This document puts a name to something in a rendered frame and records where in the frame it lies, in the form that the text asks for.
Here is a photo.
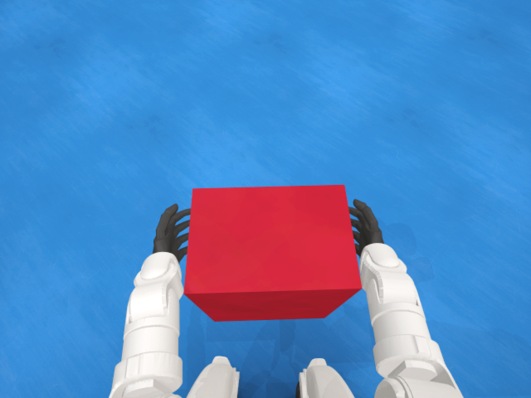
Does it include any robot left forearm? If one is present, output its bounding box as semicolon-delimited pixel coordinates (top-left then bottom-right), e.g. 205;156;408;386
109;252;184;398

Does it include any carton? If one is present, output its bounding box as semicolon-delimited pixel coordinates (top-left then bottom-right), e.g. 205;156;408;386
183;185;362;322

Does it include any robot right upper arm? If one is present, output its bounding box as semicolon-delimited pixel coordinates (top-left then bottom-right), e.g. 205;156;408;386
374;375;463;398

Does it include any left robot thigh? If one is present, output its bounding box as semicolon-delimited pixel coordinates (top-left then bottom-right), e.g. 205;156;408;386
186;363;240;398

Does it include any right robot hand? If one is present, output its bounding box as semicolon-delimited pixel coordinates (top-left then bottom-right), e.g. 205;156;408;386
348;199;384;258

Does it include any robot right forearm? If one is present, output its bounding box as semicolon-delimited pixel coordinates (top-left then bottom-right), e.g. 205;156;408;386
359;243;464;398

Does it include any robot thigh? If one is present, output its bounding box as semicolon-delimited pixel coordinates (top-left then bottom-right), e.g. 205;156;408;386
300;366;355;398
186;363;240;398

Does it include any left robot hand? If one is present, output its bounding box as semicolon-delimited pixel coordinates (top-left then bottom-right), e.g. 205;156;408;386
153;203;191;263

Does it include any right robot thigh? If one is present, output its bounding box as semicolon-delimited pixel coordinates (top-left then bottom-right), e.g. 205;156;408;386
300;366;355;398

